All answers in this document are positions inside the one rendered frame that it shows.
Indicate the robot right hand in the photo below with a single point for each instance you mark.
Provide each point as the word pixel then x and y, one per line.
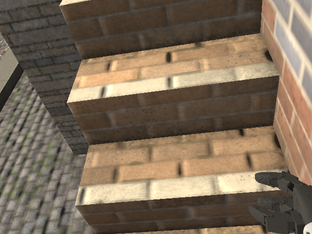
pixel 290 215

